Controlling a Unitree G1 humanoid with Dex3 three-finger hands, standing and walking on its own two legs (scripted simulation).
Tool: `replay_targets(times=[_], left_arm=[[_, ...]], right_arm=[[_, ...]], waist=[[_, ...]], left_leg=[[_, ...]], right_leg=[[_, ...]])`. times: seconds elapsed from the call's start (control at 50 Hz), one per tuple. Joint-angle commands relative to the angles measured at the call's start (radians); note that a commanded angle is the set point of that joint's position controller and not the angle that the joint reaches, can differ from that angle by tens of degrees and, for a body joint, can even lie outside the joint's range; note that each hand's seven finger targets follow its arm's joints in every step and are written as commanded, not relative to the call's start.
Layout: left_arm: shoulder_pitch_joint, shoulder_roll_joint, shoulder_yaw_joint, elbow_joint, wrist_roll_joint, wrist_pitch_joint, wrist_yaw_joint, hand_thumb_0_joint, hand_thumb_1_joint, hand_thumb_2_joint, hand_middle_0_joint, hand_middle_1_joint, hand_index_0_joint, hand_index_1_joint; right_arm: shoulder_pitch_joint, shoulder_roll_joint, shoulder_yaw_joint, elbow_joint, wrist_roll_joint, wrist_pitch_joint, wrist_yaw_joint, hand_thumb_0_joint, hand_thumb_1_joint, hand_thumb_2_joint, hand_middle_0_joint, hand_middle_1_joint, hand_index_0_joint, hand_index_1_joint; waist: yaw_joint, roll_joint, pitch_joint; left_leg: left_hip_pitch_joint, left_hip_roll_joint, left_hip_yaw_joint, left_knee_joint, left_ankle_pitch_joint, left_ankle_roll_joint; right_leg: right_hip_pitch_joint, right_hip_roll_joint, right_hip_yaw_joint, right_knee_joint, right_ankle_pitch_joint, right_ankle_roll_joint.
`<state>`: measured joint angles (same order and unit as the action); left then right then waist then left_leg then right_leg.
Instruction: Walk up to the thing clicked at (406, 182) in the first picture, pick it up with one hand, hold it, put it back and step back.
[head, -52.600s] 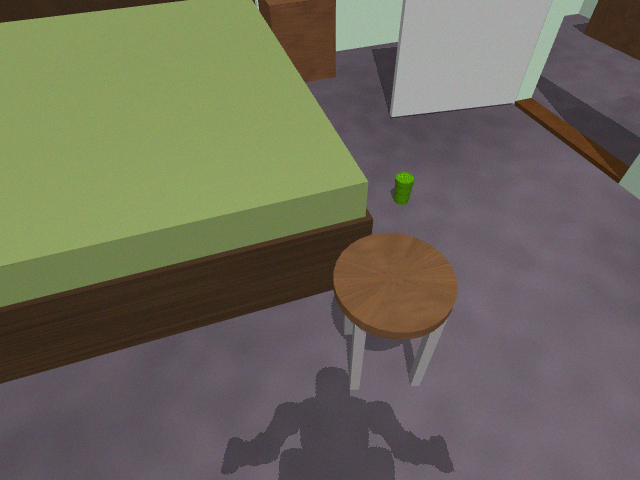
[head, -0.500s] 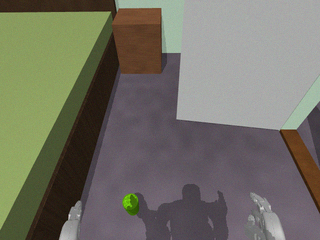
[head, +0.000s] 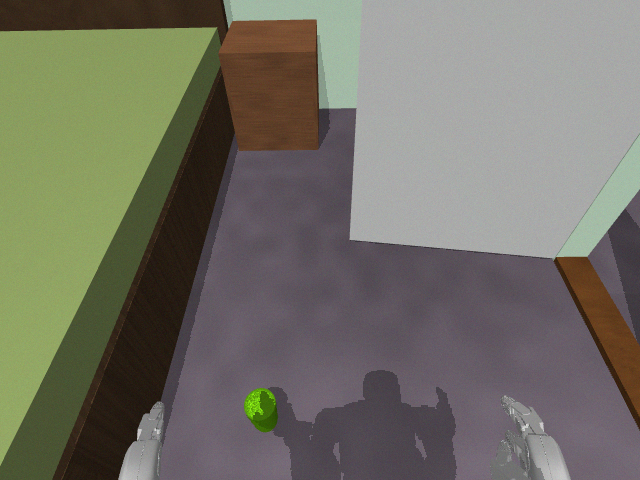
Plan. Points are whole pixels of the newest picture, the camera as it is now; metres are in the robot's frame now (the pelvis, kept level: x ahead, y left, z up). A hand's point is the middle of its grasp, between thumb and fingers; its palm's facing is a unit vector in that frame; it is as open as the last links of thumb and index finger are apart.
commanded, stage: home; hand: left
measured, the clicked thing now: (263, 412) +0.43 +0.19 -0.66
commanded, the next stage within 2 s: stand in 0.78 s
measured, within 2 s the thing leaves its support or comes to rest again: neither
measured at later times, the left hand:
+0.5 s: hand (193, 474) +0.17 +0.18 -0.06, palm faces +0.11 -0.96 -0.27, open 17.4 cm
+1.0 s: hand (192, 469) +0.18 +0.18 -0.06, palm faces +0.11 -0.96 -0.27, open 16.8 cm
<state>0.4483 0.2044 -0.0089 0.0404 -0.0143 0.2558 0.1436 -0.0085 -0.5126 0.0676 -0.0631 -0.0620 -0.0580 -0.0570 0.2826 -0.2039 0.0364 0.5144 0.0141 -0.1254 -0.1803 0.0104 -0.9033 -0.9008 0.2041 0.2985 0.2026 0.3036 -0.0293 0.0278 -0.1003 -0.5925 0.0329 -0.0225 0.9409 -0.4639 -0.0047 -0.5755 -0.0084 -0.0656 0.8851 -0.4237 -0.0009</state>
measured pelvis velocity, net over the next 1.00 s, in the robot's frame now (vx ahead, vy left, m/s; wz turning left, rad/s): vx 0.01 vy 0.00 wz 0.00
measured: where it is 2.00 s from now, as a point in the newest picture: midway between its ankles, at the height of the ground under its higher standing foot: outside the picture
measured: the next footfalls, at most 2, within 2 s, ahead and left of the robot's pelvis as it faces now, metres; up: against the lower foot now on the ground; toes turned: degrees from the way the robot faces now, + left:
none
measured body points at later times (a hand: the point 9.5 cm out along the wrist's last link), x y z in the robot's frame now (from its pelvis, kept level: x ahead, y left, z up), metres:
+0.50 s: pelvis +0.00 +0.00 +0.00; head +0.02 +0.01 +0.45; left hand +0.16 +0.23 -0.04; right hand +0.16 -0.24 -0.07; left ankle +0.01 +0.12 -0.69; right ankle +0.02 -0.12 -0.69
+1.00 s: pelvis +0.01 +0.00 +0.00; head +0.03 +0.01 +0.45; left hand +0.17 +0.23 -0.04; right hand +0.17 -0.24 -0.07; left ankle +0.01 +0.12 -0.69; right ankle +0.02 -0.12 -0.69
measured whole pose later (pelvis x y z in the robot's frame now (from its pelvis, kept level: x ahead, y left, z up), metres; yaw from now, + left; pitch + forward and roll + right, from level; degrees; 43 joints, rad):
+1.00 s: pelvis +0.01 +0.00 +0.00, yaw +0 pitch +7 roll -2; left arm 0.45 0.20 -0.01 0.03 -0.01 0.25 0.14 -0.01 -0.45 0.13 -0.11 -0.12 -0.10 -0.12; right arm 0.28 -0.20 0.04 0.52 0.01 -0.14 -0.18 0.01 -0.90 -0.90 0.20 0.30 0.20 0.30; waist -0.02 0.02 -0.10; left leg -0.58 0.03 -0.02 0.93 -0.47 0.00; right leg -0.57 -0.01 -0.06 0.87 -0.43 0.00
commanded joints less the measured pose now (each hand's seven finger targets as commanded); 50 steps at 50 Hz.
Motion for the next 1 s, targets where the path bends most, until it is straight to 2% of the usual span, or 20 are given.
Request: replay_targets(times=[0.0, 0.16, 0.22, 0.24, 0.26, 0.28, 0.32, 0.34, 0.36, 0.42, 0.48, 0.5, 0.58, 0.68, 0.76, 0.86, 0.9, 0.92, 0.96, 0.98], left_arm=[[-0.023, 0.093, 0.04, -0.183, 0.011, -0.056, 0.004, 0.0, -0.534, 0.065, -0.053, -0.057, -0.053, -0.057], [-0.056, 0.111, 0.06, -0.204, 0.011, -0.06, 0.003, 0.0, -0.55, 0.056, -0.051, -0.055, -0.052, -0.054], [-0.038, 0.094, 0.045, -0.184, 0.01, -0.059, 0.002, 0.0, -0.548, 0.056, -0.051, -0.055, -0.052, -0.054], [-0.05, 0.09, 0.039, -0.193, 0.012, -0.061, 0.001, 0.0, -0.554, 0.054, -0.051, -0.054, -0.052, -0.054], [-0.042, 0.098, 0.049, -0.202, 0.011, -0.061, 0.003, 0.0, -0.539, 0.062, -0.052, -0.056, -0.053, -0.056], [-0.033, 0.094, 0.045, -0.185, 0.01, -0.062, 0.001, 0.0, -0.547, 0.057, -0.051, -0.055, -0.052, -0.054], [-0.022, 0.1, 0.052, -0.191, 0.013, -0.061, 0.003, 0.0, -0.555, 0.052, -0.051, -0.054, -0.051, -0.053], [-0.02, 0.085, 0.036, -0.19, 0.013, -0.06, 0.0, 0.0, -0.533, 0.065, -0.053, -0.057, -0.053, -0.057], [-0.028, 0.089, 0.04, -0.186, 0.011, -0.06, 0.0, 0.0, -0.544, 0.06, -0.052, -0.056, -0.053, -0.055], [-0.029, 0.095, 0.048, -0.189, 0.014, -0.062, 0.001, 0.0, -0.553, 0.054, -0.051, -0.054, -0.051, -0.053], [-0.033, 0.1, 0.052, -0.175, 0.014, -0.063, 0.002, 0.0, -0.54, 0.06, -0.052, -0.056, -0.053, -0.055], [-0.022, 0.106, 0.063, -0.185, 0.016, -0.064, 0.002, 0.0, -0.538, 0.062, -0.052, -0.056, -0.053, -0.056], [-0.034, 0.102, 0.052, -0.193, 0.011, -0.064, 0.001, 0.0, -0.524, 0.07, -0.054, -0.059, -0.054, -0.058], [-0.012, 0.088, 0.043, -0.185, 0.011, -0.062, -0.001, 0.0, -0.546, 0.057, -0.052, -0.055, -0.052, -0.054], [-0.026, 0.104, 0.059, -0.19, 0.012, -0.062, 0.0, 0.0, -0.542, 0.06, -0.052, -0.055, -0.053, -0.055], [-0.035, 0.091, 0.045, -0.188, 0.012, -0.061, -0.002, 0.0, -0.536, 0.063, -0.053, -0.056, -0.053, -0.056], [-0.03, 0.088, 0.043, -0.197, 0.01, -0.062, -0.002, 0.0, -0.376, 0.223, -0.2, -0.216, -0.2, -0.216], [-0.024, 0.09, 0.046, -0.197, 0.011, -0.062, -0.001, 0.0, -0.296, 0.303, -0.2, -0.296, -0.2, -0.296], [-0.015, 0.097, 0.055, -0.199, 0.012, -0.061, 0.002, 0.0, -0.136, 0.463, -0.2, -0.3, -0.2, -0.3], [-0.028, 0.093, 0.042, -0.191, 0.012, -0.06, 0.001, 0.0, -0.056, 0.543, -0.2, -0.3, -0.2, -0.3]], right_arm=[[-0.077, -0.121, -0.053, -0.157, -0.003, -0.06, -0.008, 0.0, -0.9, -0.902, 0.201, 0.301, 0.2, 0.301], [-0.076, -0.122, -0.053, -0.152, -0.003, -0.064, -0.008, 0.0, -0.9, -0.902, 0.201, 0.301, 0.2, 0.301], [-0.083, -0.12, -0.049, -0.157, -0.003, -0.067, -0.006, 0.0, -0.9, -0.902, 0.201, 0.301, 0.2, 0.301], [-0.076, -0.123, -0.053, -0.152, -0.004, -0.071, -0.009, 0.0, -0.9, -0.903, 0.201, 0.301, 0.2, 0.301], [-0.074, -0.12, -0.054, -0.155, -0.003, -0.07, -0.01, 0.0, -0.9, -0.902, 0.201, 0.301, 0.2, 0.301], [-0.077, -0.123, -0.053, -0.154, -0.002, -0.069, -0.008, 0.0, -0.899, -0.902, 0.201, 0.301, 0.2, 0.301], [-0.073, -0.122, -0.055, -0.154, -0.005, -0.07, -0.01, 0.0, -0.9, -0.902, 0.201, 0.301, 0.2, 0.301], [-0.072, -0.121, -0.054, -0.156, -0.006, -0.072, -0.009, 0.0, -0.899, -0.902, 0.201, 0.301, 0.2, 0.301], [-0.069, -0.12, -0.053, -0.151, -0.003, -0.073, -0.008, 0.0, -0.9, -0.903, 0.201, 0.301, 0.2, 0.301], [-0.059, -0.122, -0.057, -0.144, -0.007, -0.07, -0.011, 0.0, -0.899, -0.903, 0.201, 0.301, 0.2, 0.301], [-0.068, -0.121, -0.056, -0.143, -0.006, -0.068, -0.012, 0.0, -0.899, -0.902, 0.201, 0.301, 0.2, 0.301], [-0.067, -0.118, -0.057, -0.146, -0.008, -0.069, -0.014, 0.0, -0.899, -0.902, 0.201, 0.301, 0.201, 0.301], [-0.076, -0.119, -0.054, -0.146, -0.005, -0.068, -0.01, 0.0, -0.899, -0.902, 0.201, 0.301, 0.2, 0.301], [-0.067, -0.122, -0.056, -0.142, -0.005, -0.066, -0.007, 0.0, -0.899, -0.902, 0.201, 0.301, 0.2, 0.301], [-0.062, -0.122, -0.058, -0.143, -0.006, -0.065, -0.009, 0.0, -0.899, -0.903, 0.201, 0.301, 0.201, 0.301], [-0.069, -0.122, -0.057, -0.146, -0.006, -0.067, -0.009, 0.0, -0.899, -0.902, 0.201, 0.301, 0.201, 0.301], [-0.07, -0.123, -0.057, -0.149, -0.005, -0.068, -0.008, 0.0, -0.9, -0.9, 0.2, 0.3, 0.2, 0.3], [-0.07, -0.125, -0.06, -0.147, -0.005, -0.07, -0.008, 0.0, -0.9, -0.9, 0.2, 0.3, 0.2, 0.3], [-0.067, -0.124, -0.06, -0.145, -0.006, -0.069, -0.009, 0.0, -0.9, -0.9, 0.2, 0.3, 0.2, 0.3], [-0.064, -0.123, -0.056, -0.141, -0.006, -0.071, -0.007, 0.0, -0.9, -0.9, 0.2, 0.3, 0.2, 0.3]], waist=[[0.002, -0.002, -0.069], [0.007, 0.025, -0.072], [0.009, 0.021, -0.051], [-0.001, 0.003, -0.069], [0.01, 0.024, -0.091], [0.007, 0.008, -0.052], [0.01, 0.016, -0.089], [0.005, -0.002, -0.107], [0.003, 0.0, -0.085], [0.003, 0.004, -0.118], [0.004, -0.01, -0.086], [0.008, -0.008, -0.112], [0.013, 0.004, -0.072], [0.008, 0.015, -0.078], [0.008, 0.018, -0.101], [0.003, -0.004, -0.084], [0.007, 0.012, -0.088], [0.007, 0.013, -0.096], [0.011, 0.018, -0.12], [0.01, 0.016, -0.101]], left_leg=[[0.036, -0.03, 0.011, -0.17, 0.155, 0.016], [0.04, -0.026, 0.002, -0.191, 0.133, 0.012], [0.03, -0.026, 0.001, -0.199, 0.097, 0.013], [0.043, -0.022, -0.004, -0.196, 0.115, 0.013], [0.041, -0.028, 0.004, -0.187, 0.137, 0.013], [0.028, -0.028, 0.006, -0.191, 0.114, 0.014], [0.04, -0.029, 0.004, -0.182, 0.141, 0.013], [0.053, -0.029, 0.006, -0.173, 0.168, 0.013], [0.048, -0.028, 0.008, -0.174, 0.163, 0.014], [0.068, -0.026, 0.007, -0.161, 0.237, 0.011], [0.052, -0.029, 0.014, -0.158, 0.212, 0.015], [0.058, -0.031, 0.016, -0.151, 0.225, 0.016], [0.044, -0.032, 0.017, -0.164, 0.196, 0.015], [0.06, -0.027, 0.01, -0.17, 0.221, 0.011], [0.069, -0.025, 0.006, -0.167, 0.244, 0.009], [0.062, -0.027, 0.013, -0.173, 0.179, 0.014], [0.063, -0.028, 0.01, -0.177, 0.182, 0.013], [0.065, -0.025, 0.004, -0.182, 0.185, 0.011], [0.073, -0.024, 0.002, -0.172, 0.232, 0.009], [0.073, -0.022, 0.001, -0.174, 0.24, 0.007]], right_leg=[[0.069, 0.023, 0.005, -0.157, 0.132, -0.009], [0.066, 0.027, 0.0, -0.151, 0.107, -0.014], [0.054, 0.026, -0.002, -0.156, 0.078, -0.011], [0.06, 0.028, -0.002, -0.15, 0.093, -0.012], [0.071, 0.025, 0.002, -0.151, 0.113, -0.013], [0.057, 0.025, 0.0, -0.156, 0.091, -0.012], [0.071, 0.025, 0.0, -0.151, 0.115, -0.012], [0.079, 0.025, 0.001, -0.15, 0.14, -0.011], [0.067, 0.024, 0.002, -0.152, 0.135, -0.011], [0.088, 0.026, 0.0, -0.135, 0.199, -0.012], [0.079, 0.022, 0.006, -0.15, 0.185, -0.007], [0.093, 0.02, 0.008, -0.151, 0.2, -0.006], [0.081, 0.018, 0.007, -0.159, 0.171, -0.008], [0.083, 0.022, 0.0, -0.145, 0.188, -0.013], [0.088, 0.026, -0.004, -0.138, 0.202, -0.013], [0.075, 0.022, 0.005, -0.156, 0.154, -0.009], [0.075, 0.022, 0.003, -0.152, 0.155, -0.011], [0.078, 0.025, -0.001, -0.145, 0.154, -0.013], [0.093, 0.025, -0.003, -0.136, 0.193, -0.014], [0.084, 0.026, -0.006, -0.131, 0.194, -0.015]])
